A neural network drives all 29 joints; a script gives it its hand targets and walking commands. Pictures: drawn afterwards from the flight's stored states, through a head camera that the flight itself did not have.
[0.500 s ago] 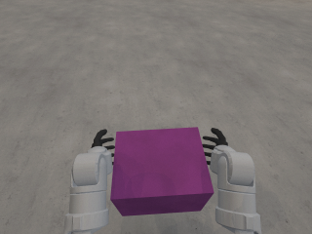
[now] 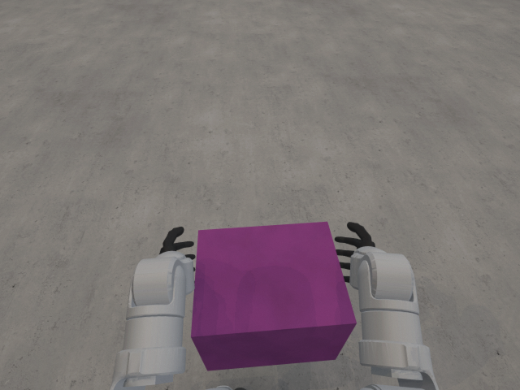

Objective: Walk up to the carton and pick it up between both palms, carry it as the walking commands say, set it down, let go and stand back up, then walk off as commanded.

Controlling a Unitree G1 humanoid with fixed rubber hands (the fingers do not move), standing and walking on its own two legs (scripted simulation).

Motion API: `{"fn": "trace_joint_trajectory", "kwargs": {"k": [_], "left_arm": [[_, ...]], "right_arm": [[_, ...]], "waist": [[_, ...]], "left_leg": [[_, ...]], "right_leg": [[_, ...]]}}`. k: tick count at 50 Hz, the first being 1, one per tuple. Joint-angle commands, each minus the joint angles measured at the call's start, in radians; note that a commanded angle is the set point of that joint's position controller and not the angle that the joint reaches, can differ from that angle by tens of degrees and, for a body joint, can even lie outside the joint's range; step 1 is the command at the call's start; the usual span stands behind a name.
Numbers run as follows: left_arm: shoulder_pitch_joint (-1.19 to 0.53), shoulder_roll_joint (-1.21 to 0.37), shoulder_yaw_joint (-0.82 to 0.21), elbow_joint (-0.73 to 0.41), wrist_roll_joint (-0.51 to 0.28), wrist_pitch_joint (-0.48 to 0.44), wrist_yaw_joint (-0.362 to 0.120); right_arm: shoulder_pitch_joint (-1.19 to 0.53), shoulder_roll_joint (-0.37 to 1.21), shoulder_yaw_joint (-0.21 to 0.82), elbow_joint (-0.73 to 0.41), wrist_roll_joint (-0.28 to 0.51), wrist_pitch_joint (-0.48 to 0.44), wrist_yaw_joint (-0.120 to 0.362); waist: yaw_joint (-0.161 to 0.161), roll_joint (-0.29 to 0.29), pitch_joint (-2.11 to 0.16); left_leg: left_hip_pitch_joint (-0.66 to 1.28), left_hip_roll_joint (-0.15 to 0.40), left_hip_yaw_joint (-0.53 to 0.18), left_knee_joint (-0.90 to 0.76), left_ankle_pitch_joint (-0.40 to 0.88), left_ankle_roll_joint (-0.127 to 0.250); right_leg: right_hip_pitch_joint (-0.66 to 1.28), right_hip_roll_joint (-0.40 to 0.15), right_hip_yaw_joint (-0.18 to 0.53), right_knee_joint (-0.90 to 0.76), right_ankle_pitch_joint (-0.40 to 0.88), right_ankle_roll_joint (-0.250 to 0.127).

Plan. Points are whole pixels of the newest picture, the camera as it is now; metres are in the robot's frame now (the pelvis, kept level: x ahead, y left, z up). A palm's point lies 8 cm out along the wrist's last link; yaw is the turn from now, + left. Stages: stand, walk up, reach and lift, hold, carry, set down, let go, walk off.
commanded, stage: carry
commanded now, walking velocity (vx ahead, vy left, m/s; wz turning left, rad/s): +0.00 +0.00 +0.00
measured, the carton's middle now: (267, 295) +0.28 +0.00 -0.03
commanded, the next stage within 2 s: none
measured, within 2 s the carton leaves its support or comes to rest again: neither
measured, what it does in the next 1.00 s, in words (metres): steps on the spot: left foot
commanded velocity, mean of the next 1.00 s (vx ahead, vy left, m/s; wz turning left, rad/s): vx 0.00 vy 0.00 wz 0.00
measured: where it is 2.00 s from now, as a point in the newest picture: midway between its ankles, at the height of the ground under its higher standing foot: outside the picture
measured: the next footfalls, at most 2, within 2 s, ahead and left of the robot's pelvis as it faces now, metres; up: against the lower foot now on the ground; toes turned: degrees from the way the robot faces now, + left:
left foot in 0.16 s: +0.08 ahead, +0.12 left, +0.00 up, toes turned -7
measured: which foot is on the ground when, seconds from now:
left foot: up 0.00-0.14, down 0.16-1.00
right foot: down 0.00-1.00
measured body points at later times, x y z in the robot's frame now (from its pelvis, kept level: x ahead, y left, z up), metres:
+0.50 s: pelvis -0.02 -0.01 +0.00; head -0.03 -0.02 +0.45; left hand +0.28 +0.13 +0.04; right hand +0.27 -0.18 +0.05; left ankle +0.05 +0.12 -0.72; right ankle +0.03 -0.07 -0.72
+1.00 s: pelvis -0.04 -0.02 +0.00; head -0.07 -0.01 +0.45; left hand +0.23 +0.14 +0.04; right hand +0.25 -0.17 +0.05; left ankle +0.05 +0.12 -0.72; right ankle +0.03 -0.07 -0.72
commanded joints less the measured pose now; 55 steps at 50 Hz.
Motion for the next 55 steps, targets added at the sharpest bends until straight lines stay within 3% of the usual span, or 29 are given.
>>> {"fn": "trace_joint_trajectory", "kwargs": {"k": [1,2,4,5,6,7,8,9,10,11,12,14,15,20,24,28,31,37,42,55], "left_arm": [[-0.789,-1.002,-0.639,-0.386,-0.473,-0.04,-0.484],[-0.718,-0.993,-0.627,-0.322,-0.451,-0.018,-0.486],[-0.616,-0.974,-0.67,-0.344,-0.455,0.014,-0.482],[-0.57,-0.964,-0.669,-0.32,-0.441,0.021,-0.481],[-0.533,-0.955,-0.662,-0.286,-0.425,0.026,-0.48],[-0.498,-0.933,-0.619,-0.211,-0.382,0.015,-0.478],[-0.468,-0.922,-0.598,-0.16,-0.357,0.0,-0.477],[-0.478,-0.964,-0.697,-0.306,-0.433,0.019,-0.475],[-0.503,-0.965,-0.708,-0.319,-0.432,0.017,-0.474],[-0.536,-0.962,-0.715,-0.342,-0.43,0.007,-0.478],[-0.573,-0.94,-0.664,-0.293,-0.395,-0.014,-0.48],[-0.618,-0.949,-0.701,-0.398,-0.43,-0.022,-0.476],[-0.611,-0.934,-0.673,-0.369,-0.409,-0.034,-0.477],[-0.55,-0.88,-0.544,-0.168,-0.3,-0.113,-0.478],[-0.564,-0.889,-0.579,-0.254,-0.325,-0.162,-0.474],[-0.526,-0.867,-0.603,-0.291,-0.332,-0.156,-0.472],[-0.473,-0.838,-0.598,-0.266,-0.314,-0.149,-0.475],[-0.47,-0.798,-0.576,-0.254,-0.281,-0.198,-0.472],[-0.491,-0.775,-0.57,-0.283,-0.273,-0.238,-0.461],[-0.425,-0.716,-0.567,-0.293,-0.25,-0.301,-0.441]], "right_arm": [[-0.753,1.055,0.67,-0.432,0.514,-0.078,0.286],[-0.694,1.043,0.672,-0.403,0.496,-0.069,0.279],[-0.631,1.013,0.731,-0.477,0.534,-0.038,0.28],[-0.594,1.0,0.732,-0.469,0.538,-0.027,0.289],[-0.566,0.994,0.729,-0.44,0.533,-0.02,0.298],[-0.524,0.973,0.687,-0.346,0.497,-0.024,0.305],[-0.478,0.951,0.649,-0.276,0.464,-0.034,0.31],[-0.471,0.972,0.727,-0.405,0.527,-0.018,0.313],[-0.456,0.971,0.712,-0.368,0.514,-0.024,0.319],[-0.466,0.978,0.706,-0.358,0.503,-0.033,0.319],[-0.491,0.972,0.656,-0.289,0.464,-0.049,0.318],[-0.545,0.999,0.704,-0.402,0.508,-0.046,0.315],[-0.551,0.99,0.685,-0.38,0.493,-0.056,0.316],[-0.545,0.935,0.58,-0.243,0.402,-0.137,0.315],[-0.532,0.939,0.61,-0.309,0.415,-0.18,0.307],[-0.48,0.923,0.637,-0.324,0.41,-0.173,0.299],[-0.435,0.892,0.634,-0.299,0.391,-0.167,0.299],[-0.397,0.857,0.581,-0.237,0.35,-0.211,0.306],[-0.397,0.843,0.563,-0.244,0.339,-0.254,0.297],[-0.333,0.774,0.558,-0.265,0.305,-0.324,0.275]], "waist": [[-0.032,-0.21,-0.406],[-0.03,-0.191,-0.44],[-0.027,-0.188,-0.507],[-0.034,-0.178,-0.533],[-0.04,-0.141,-0.558],[-0.035,-0.105,-0.613],[-0.028,-0.022,-0.657],[-0.027,0.047,-0.671],[-0.029,0.077,-0.654],[-0.028,0.091,-0.636],[-0.03,0.07,-0.62],[-0.035,-0.022,-0.599],[-0.037,-0.045,-0.578],[-0.036,-0.058,-0.503],[-0.036,-0.077,-0.442],[-0.035,-0.096,-0.388],[-0.033,-0.096,-0.362],[-0.033,-0.067,-0.338],[-0.034,-0.063,-0.323],[-0.029,-0.051,-0.389]], "left_leg": [[-0.027,0.039,-0.074,0.317,-0.192,-0.004],[-0.06,0.027,-0.072,0.304,-0.206,0.008],[-0.025,0.021,-0.058,0.209,-0.248,0.017],[0.047,0.013,-0.047,0.088,-0.2,0.016],[0.153,0.026,-0.054,-0.08,-0.013,0.018],[0.273,0.073,-0.113,-0.082,0.185,0.028],[0.398,0.13,-0.168,0.013,0.494,0.038],[0.504,0.199,-0.223,0.066,0.686,0.074],[0.493,0.201,-0.201,0.094,0.697,0.086],[0.435,0.179,-0.181,0.078,0.62,0.072],[0.371,0.151,-0.154,0.066,0.502,0.054],[0.286,0.134,-0.13,0.061,0.289,0.037],[0.261,0.128,-0.125,0.054,0.204,0.034],[0.233,0.109,-0.125,0.01,0.024,0.039],[0.204,0.096,-0.115,-0.003,-0.065,0.035],[0.187,0.075,-0.093,0.008,-0.115,0.036],[0.194,0.061,-0.079,0.021,-0.126,0.037],[0.206,0.071,-0.09,-0.007,-0.124,0.038],[0.194,0.068,-0.087,-0.012,-0.161,0.038],[0.209,0.084,-0.119,-0.035,-0.12,0.05]], "right_leg": [[0.145,-0.334,0.402,-0.316,-0.153,-0.093],[0.228,-0.308,0.346,-0.266,0.021,-0.091],[0.306,-0.3,0.303,-0.136,0.505,-0.098],[0.311,-0.277,0.262,-0.07,0.68,-0.087],[0.296,-0.239,0.199,-0.011,0.73,-0.052],[0.259,-0.199,0.178,0.036,0.644,-0.007],[0.175,-0.172,0.175,0.078,0.551,0.018],[0.069,-0.155,0.193,0.067,0.414,0.046],[0.067,-0.128,0.174,0.013,0.3,0.062],[0.11,-0.123,0.163,-0.021,0.271,0.056],[0.167,-0.139,0.168,-0.024,0.336,0.045],[0.229,-0.187,0.199,-0.02,0.469,0.013],[0.23,-0.199,0.209,-0.035,0.483,0.004],[0.154,-0.205,0.237,-0.109,0.238,-0.006],[0.108,-0.209,0.259,-0.169,0.043,0.003],[0.056,-0.221,0.284,-0.252,-0.156,0.006],[0.018,-0.23,0.292,-0.297,-0.213,0.006],[-0.002,-0.216,0.255,-0.292,-0.176,0.032],[-0.015,-0.214,0.25,-0.298,-0.226,0.043],[0.037,-0.193,0.229,-0.229,-0.119,0.033]]}}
